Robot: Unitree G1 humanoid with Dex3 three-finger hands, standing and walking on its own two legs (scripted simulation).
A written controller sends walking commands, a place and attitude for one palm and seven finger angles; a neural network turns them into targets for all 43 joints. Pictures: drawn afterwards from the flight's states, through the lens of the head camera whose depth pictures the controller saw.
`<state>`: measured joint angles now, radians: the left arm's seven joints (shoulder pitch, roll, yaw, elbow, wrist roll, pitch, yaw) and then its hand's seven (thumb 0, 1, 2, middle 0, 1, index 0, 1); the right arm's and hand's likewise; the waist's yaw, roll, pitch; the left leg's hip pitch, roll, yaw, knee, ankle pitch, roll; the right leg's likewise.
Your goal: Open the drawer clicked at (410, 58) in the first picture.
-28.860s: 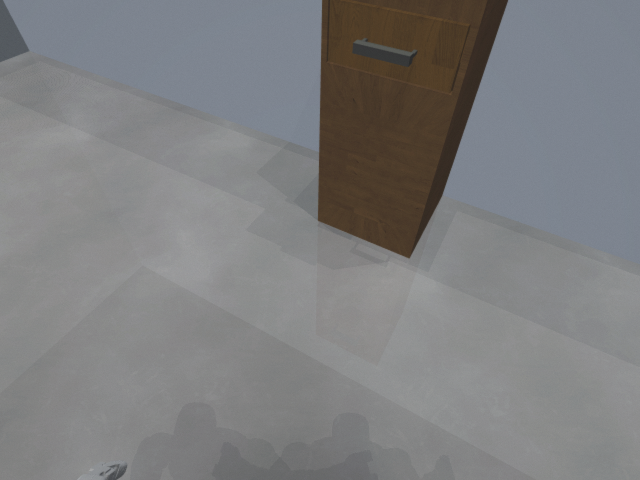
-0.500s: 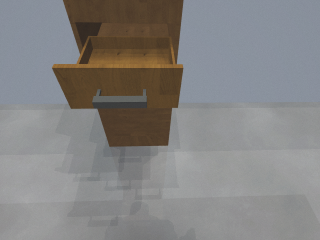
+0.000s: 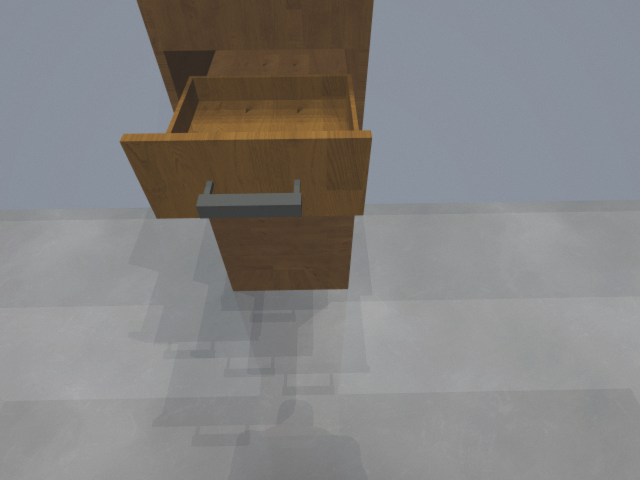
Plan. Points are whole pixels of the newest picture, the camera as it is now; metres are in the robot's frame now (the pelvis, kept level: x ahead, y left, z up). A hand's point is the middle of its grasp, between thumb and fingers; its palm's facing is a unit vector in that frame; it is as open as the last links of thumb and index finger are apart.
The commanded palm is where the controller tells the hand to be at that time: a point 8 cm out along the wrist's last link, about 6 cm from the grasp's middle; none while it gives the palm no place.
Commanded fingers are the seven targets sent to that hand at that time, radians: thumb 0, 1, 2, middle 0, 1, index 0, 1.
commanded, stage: let the arm hang, fingers relaxed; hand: left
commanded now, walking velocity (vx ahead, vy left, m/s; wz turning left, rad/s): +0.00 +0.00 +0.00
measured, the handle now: (252, 195) +0.53 +0.15 +0.03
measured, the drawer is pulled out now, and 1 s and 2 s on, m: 0.30 0.30 0.30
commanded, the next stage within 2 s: look to check the result in 0.32 s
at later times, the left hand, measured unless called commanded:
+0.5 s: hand out of the picture -0.02 +0.15 -0.18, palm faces +0.05 -0.98 -0.17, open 7.4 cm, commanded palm none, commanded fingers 0.00 0.90 0.90 -0.20 -0.30 -0.20 -0.30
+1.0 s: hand out of the picture +0.00 +0.15 -0.18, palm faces +0.05 -0.98 -0.18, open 7.4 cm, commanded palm none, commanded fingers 0.00 0.90 0.90 -0.20 -0.30 -0.20 -0.30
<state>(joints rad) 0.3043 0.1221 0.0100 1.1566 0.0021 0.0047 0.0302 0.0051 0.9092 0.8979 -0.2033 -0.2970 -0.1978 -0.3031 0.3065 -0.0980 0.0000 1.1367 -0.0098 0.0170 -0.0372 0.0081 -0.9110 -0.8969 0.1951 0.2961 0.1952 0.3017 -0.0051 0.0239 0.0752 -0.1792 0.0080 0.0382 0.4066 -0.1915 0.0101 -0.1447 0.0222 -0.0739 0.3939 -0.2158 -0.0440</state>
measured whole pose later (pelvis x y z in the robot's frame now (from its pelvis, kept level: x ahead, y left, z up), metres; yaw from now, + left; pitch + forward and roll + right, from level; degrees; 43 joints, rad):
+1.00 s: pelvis +0.01 -0.01 +0.00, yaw +0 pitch -2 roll +0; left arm 0.27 0.12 0.02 1.14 0.00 -0.01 0.03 0.01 0.91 0.90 -0.20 -0.30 -0.20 -0.30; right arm 0.29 -0.10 -0.01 1.14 -0.01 0.01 -0.04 0.01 -0.91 -0.90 0.19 0.30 0.19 0.30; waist -0.01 0.01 0.07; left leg -0.18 0.03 0.03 0.41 -0.20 -0.01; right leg -0.14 0.04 -0.08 0.39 -0.23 -0.06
